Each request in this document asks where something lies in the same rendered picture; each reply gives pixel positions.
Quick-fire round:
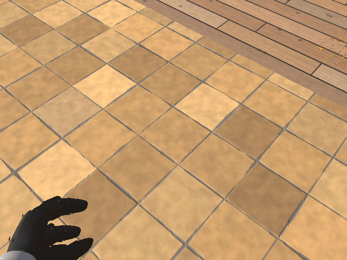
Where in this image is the left robot hand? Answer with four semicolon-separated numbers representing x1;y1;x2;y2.
7;196;93;260

